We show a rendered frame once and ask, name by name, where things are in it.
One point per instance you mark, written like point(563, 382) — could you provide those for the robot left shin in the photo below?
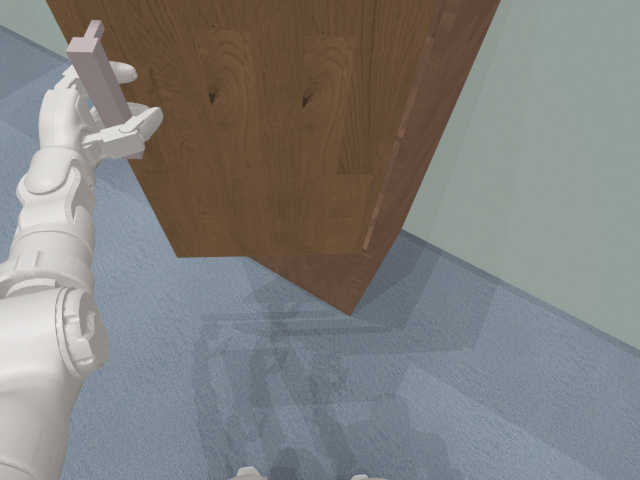
point(247, 470)

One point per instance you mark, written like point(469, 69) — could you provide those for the left robot hand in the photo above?
point(66, 122)

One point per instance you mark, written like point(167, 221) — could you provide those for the cupboard door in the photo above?
point(279, 116)

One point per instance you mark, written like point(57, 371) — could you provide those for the left robot upper arm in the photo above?
point(50, 341)

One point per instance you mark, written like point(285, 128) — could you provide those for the handle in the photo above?
point(96, 74)

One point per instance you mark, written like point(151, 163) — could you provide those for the robot left forearm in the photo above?
point(54, 241)

